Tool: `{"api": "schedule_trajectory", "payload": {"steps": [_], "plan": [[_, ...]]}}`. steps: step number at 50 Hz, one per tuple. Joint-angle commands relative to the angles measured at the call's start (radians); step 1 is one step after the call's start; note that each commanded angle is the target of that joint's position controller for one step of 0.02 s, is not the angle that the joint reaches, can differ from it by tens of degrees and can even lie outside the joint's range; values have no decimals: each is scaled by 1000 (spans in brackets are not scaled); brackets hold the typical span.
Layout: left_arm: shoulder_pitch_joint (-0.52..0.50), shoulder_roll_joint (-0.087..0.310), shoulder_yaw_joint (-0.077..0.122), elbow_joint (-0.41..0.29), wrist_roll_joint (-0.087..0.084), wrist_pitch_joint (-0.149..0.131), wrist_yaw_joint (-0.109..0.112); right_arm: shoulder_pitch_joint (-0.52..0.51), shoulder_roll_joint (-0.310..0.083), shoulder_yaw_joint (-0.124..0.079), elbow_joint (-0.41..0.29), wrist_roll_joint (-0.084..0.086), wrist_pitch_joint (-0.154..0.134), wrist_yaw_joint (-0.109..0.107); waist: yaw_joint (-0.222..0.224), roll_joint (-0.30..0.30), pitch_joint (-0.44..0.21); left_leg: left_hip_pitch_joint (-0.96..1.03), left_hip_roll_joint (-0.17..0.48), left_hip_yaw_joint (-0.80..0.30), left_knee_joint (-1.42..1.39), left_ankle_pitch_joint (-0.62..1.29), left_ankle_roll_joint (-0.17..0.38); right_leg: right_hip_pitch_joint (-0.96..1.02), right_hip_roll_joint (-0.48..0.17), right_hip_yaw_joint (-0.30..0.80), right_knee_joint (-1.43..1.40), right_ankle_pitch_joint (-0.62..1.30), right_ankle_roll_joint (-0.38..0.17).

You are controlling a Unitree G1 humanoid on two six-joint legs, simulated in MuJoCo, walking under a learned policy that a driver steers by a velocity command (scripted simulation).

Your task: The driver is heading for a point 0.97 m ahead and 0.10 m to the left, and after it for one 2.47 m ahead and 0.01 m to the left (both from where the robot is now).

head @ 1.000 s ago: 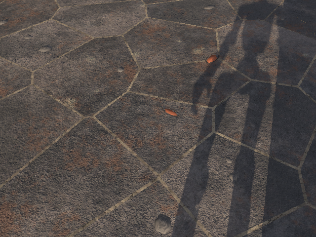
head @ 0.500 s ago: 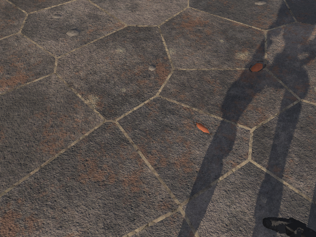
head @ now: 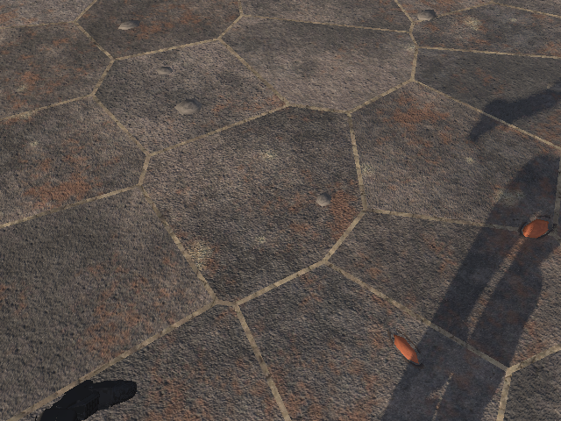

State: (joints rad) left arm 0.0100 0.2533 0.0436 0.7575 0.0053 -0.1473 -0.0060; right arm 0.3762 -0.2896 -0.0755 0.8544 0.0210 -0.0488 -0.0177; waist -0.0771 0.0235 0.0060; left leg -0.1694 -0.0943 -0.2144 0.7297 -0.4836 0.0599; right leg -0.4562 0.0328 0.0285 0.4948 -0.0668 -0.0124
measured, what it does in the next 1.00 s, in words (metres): walks ahead, turning left: left foot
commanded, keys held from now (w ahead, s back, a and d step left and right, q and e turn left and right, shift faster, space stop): w+q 0.50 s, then w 0.14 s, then w+e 0.36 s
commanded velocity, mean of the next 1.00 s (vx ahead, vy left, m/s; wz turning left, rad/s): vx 0.50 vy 0.00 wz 0.31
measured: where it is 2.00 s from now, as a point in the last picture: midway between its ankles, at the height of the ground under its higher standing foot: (190, 264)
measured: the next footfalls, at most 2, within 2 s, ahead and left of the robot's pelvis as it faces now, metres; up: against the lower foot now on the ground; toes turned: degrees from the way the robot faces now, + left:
left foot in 0.48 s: +0.37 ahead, +0.19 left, +0.00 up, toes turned +21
right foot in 1.04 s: +0.75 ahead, +0.10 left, +0.00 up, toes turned +13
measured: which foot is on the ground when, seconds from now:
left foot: up 0.00-0.46, down 0.48-1.00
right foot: down 0.00-0.50, up 0.52-1.00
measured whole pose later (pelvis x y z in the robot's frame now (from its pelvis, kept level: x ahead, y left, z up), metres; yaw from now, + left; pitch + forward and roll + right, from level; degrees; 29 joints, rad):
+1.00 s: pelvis +0.52 +0.14 +0.00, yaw +16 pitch +3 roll +2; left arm 0.12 0.26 0.04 0.73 -0.02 -0.07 -0.06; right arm 0.32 -0.28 -0.06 0.79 0.00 -0.06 -0.01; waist -0.06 -0.04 0.00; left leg 0.09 -0.06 0.10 0.25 -0.40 0.04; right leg -0.62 -0.04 -0.02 0.58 0.00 -0.05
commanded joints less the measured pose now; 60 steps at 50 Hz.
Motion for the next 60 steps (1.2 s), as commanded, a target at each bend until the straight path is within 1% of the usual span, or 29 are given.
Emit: {"api": "schedule_trajectory", "payload": {"steps": [1, 2, 3, 5, 8, 15, 19, 22, 24, 25, 26, 27, 28, 29, 30, 31, 36, 41, 46, 49, 51, 52, 53, 54, 55, 56, 57, 58, 60], "plan": [[315, 182, 62, 0, -7, 12, 4, 72, -120, -4, -105, 28, -26, 1, 141, -247, -260, -642, 82, 23, 572, -72, -18, 771, -464, 718, -189, -420, -238], [275, 129, 48, -12, -7, 22, 7, -25, -148, -13, -117, 19, -19, 2, 159, -145, -145, -651, 116, 54, 590, 22, -25, 648, -410, 529, -193, -366, -187], [225, 123, 43, -15, 1, 28, 5, -69, -127, -14, -129, 9, -16, 1, 136, -78, -76, -614, 148, 75, 557, 93, -32, 519, -360, 411, -223, -246, -164], [187, 100, 34, -5, 9, 30, 4, -89, -94, -18, -147, 5, -7, 9, 99, -106, -12, -555, 199, 83, 486, 161, -34, 382, -300, 259, -276, -100, -152], [200, 120, 47, 17, -1, 19, 1, -107, -46, -8, -181, 8, 8, 17, 88, -109, -2, -562, 220, 111, 423, 213, -48, 349, -292, 133, -331, 29, -178], [239, 178, 65, 41, -7, 35, 13, -281, -20, 8, -257, 3, 0, 48, 137, -82, 31, -536, 206, 184, 59, 505, -49, 395, -272, -100, -346, 156, -150], [291, 213, 75, 62, -25, 57, 14, -377, -27, 8, -311, 7, 2, 71, 157, -87, 66, -525, 183, 235, -58, 449, -14, 493, -313, -150, -310, 202, -125], [287, 256, 87, 58, -34, 77, 22, -324, -76, -17, -323, 1, 10, 77, 96, -128, 7, -373, 99, 310, -93, 297, 45, 545, -321, -207, -131, 612, -94], [282, 243, 79, 48, -33, 88, 31, -35, -172, -74, -249, 5, 18, 62, -61, -94, -146, 53, 23, 316, -183, 359, 114, 394, -266, -256, 261, 671, -43], [322, 143, 44, 20, 16, 80, 26, 72, -263, -96, -226, 9, 27, 38, -55, 118, -234, 361, 242, -9, -164, 433, 184, 80, -198, -251, 599, -2, 2], [364, 86, 15, -37, 6, 42, 11, 24, -312, -89, -264, 6, 11, 43, 25, 266, -398, 597, 447, -592, -355, 190, 384, -261, -12, -56, 889, -553, 35], [245, 189, 39, -40, -39, 13, -3, 46, -213, -62, -258, -5, 0, 52, -50, 97, -360, 561, 437, -539, -429, 160, 324, -368, -65, 61, 929, -477, 16], [205, 188, 37, -52, -57, 4, -7, 14, -172, -48, -242, -8, -9, 52, -31, 79, -225, 434, 407, -383, -427, 224, 284, -395, -104, 40, 876, -392, -3], [202, 175, 33, -40, -39, 5, 1, -60, -143, -36, -248, -7, -15, 52, 19, -15, -139, 263, 365, -263, -429, 336, 249, -335, -152, 35, 794, -312, -2], [210, 180, 40, -30, -16, 15, 7, -123, -108, -24, -255, -13, -19, 51, 57, -4, -100, 137, 328, -175, -442, 441, 230, -260, -183, 37, 719, -270, 6], [238, 177, 42, -22, -12, 29, 5, -154, -97, -18, -261, -24, -22, 48, 88, 24, -84, 55, 304, -130, -470, 492, 223, -194, -198, 40, 693, -241, 10], [205, 122, 30, -22, -8, 70, 7, -124, -116, -20, -205, -25, -47, 33, 88, 19, -25, -11, 279, 48, -553, 643, 212, -229, -201, 18, 515, -46, 54], [86, 89, 16, -47, -24, 59, -15, -84, -124, -16, -157, -30, -50, 21, 26, 25, 30, 38, 257, 179, -591, 555, 139, -217, -155, -2, 233, 234, 28], [-13, 80, 9, -107, -29, 54, -48, -29, -136, -23, -104, -23, -36, 17, -17, 12, 78, 232, 328, 223, -546, 621, 126, -307, -112, -7, 104, 162, -16], [2, 90, 13, -135, -24, 53, -69, -48, -157, -30, -102, -17, -14, 4, 14, 38, 44, 309, 347, 258, -430, 930, 95, -257, -64, -65, 80, 9, -59], [132, 145, 41, -122, -19, 62, -66, -70, -186, -36, -113, -17, 2, -11, 90, 79, -63, 307, 326, 294, -222, 1282, 64, -54, 13, -128, 93, -82, -100], [276, 193, 67, -95, -20, 64, -56, -85, -184, -31, -119, -14, 6, -18, 173, 57, -141, 213, 291, 331, -16, 1267, 30, 172, 37, -117, 37, -13, -137], [424, 280, 91, -77, -19, 73, -37, -61, -142, -12, -143, -35, -6, -23, 219, -74, -261, -32, 238, 350, 307, 909, -10, 489, -143, 149, 43, 69, -212], [405, 315, 96, -91, -29, 68, -36, 37, -26, 26, -171, -45, -36, -1, 125, -322, -380, -463, -7, 240, 678, -36, -85, 831, -374, 727, -77, -58, -429], [429, 233, 74, -92, -30, 73, -34, -38, -126, 9, -174, -20, -74, 23, 198, -186, -414, -580, 51, 63, 733, -46, -58, 874, -355, 754, -152, -188, -390], [398, 195, 64, -97, -22, 75, -28, -134, -141, 8, -210, 16, -91, 34, 202, -134, -272, -630, 96, 78, 698, 20, -43, 767, -322, 602, -164, -187, -342], [336, 190, 61, -108, -19, 75, -27, -176, -123, 14, -225, 4, -99, 31, 157, -13, -151, -619, 137, 98, 593, 79, -38, 594, -284, 500, -183, -95, -314], [281, 161, 52, -122, -17, 74, -24, -193, -133, 6, -225, -23, -95, 23, 123, 12, -100, -565, 169, 108, 496, 111, -46, 473, -251, 429, -199, 9, -298], [235, 160, 49, -146, -8, 76, -17, -150, -126, 1, -227, -34, -73, 20, 70, -36, -61, -478, 186, 115, 423, 130, -71, 326, -215, 380, -242, 116, -309]]}}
